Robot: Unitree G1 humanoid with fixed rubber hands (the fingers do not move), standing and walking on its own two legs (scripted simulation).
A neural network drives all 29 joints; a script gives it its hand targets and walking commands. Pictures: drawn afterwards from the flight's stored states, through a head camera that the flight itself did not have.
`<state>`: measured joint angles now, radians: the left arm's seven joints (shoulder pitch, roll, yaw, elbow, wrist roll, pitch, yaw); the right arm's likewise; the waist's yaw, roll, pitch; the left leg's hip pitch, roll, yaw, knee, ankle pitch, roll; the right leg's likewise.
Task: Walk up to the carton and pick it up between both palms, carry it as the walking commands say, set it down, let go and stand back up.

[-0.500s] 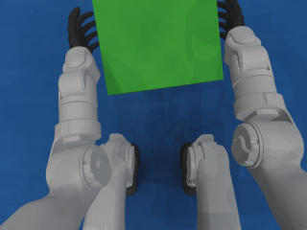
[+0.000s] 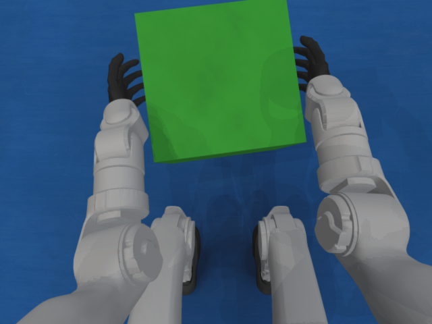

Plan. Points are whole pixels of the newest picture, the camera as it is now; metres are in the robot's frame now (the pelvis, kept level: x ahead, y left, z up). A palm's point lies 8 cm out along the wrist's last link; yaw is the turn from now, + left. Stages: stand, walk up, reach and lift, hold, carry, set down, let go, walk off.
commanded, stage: reach and lift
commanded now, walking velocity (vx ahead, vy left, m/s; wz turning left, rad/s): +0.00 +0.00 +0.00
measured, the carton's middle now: (218, 95) +0.53 +0.01 -0.14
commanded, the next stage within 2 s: none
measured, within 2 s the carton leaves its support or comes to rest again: neither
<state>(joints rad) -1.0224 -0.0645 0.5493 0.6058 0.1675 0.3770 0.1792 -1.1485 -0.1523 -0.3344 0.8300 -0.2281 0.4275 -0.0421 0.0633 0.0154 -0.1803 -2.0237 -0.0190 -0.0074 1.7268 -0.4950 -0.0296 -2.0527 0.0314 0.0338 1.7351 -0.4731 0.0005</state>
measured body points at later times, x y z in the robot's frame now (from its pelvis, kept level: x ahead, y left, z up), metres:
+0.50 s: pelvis +0.01 +0.00 +0.06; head +0.24 -0.02 +0.45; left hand +0.47 +0.17 +0.01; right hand +0.51 -0.15 +0.00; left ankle +0.11 +0.13 -0.46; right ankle +0.11 -0.12 -0.46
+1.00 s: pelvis +0.03 +0.00 +0.13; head +0.22 -0.02 +0.54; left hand +0.45 +0.18 +0.09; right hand +0.49 -0.15 +0.08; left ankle +0.11 +0.13 -0.46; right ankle +0.11 -0.12 -0.46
